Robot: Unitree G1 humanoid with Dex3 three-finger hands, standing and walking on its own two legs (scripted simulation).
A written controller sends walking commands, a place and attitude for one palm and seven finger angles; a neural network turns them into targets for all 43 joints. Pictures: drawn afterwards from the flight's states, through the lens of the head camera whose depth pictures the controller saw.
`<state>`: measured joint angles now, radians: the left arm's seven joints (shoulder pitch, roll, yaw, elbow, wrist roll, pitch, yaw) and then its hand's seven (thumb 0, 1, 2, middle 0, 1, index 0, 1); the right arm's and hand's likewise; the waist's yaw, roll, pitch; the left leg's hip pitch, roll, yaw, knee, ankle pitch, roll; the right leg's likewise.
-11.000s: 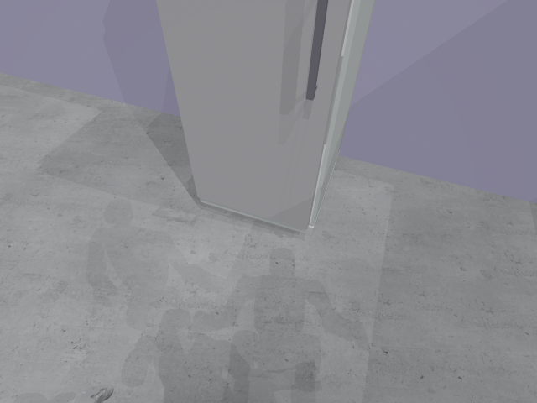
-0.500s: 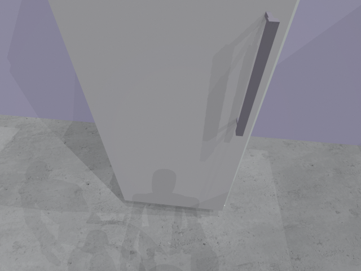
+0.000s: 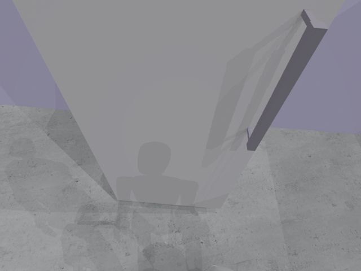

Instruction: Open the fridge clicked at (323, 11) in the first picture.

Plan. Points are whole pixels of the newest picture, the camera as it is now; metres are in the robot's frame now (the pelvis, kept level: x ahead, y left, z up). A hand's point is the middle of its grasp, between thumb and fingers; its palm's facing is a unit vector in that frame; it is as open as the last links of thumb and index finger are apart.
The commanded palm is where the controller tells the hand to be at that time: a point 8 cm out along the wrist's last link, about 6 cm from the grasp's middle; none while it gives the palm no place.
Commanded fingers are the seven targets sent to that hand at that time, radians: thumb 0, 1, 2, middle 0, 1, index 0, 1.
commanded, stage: come to a stop and stand still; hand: right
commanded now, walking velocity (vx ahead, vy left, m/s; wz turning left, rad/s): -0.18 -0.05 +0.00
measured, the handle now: (272, 96) +0.44 -0.16 +0.16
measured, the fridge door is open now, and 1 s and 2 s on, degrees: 0 0 0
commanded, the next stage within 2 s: look again from close up in 1.50 s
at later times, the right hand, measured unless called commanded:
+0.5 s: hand out of the picture +0.05 -0.20 -0.16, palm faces +0.01 +0.97 -0.23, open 7.4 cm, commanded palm none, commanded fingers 0.00 -0.90 -0.90 0.20 0.30 0.20 0.30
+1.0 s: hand out of the picture -0.03 -0.13 -0.17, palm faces +0.00 +0.99 -0.14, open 7.4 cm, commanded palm none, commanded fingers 0.00 -0.90 -0.90 0.20 0.30 0.20 0.30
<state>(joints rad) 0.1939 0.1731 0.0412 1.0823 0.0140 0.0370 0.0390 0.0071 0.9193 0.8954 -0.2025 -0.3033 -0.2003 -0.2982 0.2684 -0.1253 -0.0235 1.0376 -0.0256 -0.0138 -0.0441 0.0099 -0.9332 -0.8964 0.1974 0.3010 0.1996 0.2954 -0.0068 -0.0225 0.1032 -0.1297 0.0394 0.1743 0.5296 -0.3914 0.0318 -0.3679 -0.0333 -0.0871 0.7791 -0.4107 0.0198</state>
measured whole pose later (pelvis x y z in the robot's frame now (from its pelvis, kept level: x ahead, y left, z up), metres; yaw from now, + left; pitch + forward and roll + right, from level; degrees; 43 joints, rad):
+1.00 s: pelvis -0.02 +0.02 +0.00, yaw +1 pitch -1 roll +1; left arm 0.34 0.12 0.01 1.13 0.01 0.02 0.02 0.00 0.91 0.90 -0.20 -0.30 -0.20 -0.30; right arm 0.32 -0.11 0.00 1.10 -0.01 0.00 -0.04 0.01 -0.91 -0.90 0.20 0.30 0.20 0.30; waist 0.02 -0.01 0.05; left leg -0.14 -0.01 0.05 0.46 -0.30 0.00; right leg -0.32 -0.06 -0.05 0.52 -0.18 0.00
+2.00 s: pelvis -0.01 +0.00 +0.01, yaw +1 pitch -1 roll +0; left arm 0.23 0.18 0.00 1.10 0.01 -0.01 0.01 0.00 0.91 0.90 -0.20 -0.30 -0.20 -0.30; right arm 0.31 -0.19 0.01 1.08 -0.02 -0.01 -0.03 0.01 -0.91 -0.90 0.20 0.30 0.20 0.30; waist 0.00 0.02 0.05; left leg -0.11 0.04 0.02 0.46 -0.32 -0.03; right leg -0.27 -0.01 -0.08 0.47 -0.18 -0.03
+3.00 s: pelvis -0.04 +0.04 -0.06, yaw -2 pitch +7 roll +3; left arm 0.19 0.25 0.02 0.56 -0.03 -0.24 0.09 0.01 0.90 0.90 -0.20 -0.30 -0.20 -0.30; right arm 0.46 -0.25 -0.25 -0.01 0.32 -0.45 0.31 0.02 -0.47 -0.71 0.23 0.58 0.23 0.57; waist -0.04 -0.01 -0.09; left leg -0.57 -0.01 0.13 1.00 -0.55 0.03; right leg -0.77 -0.07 0.05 1.02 -0.36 0.03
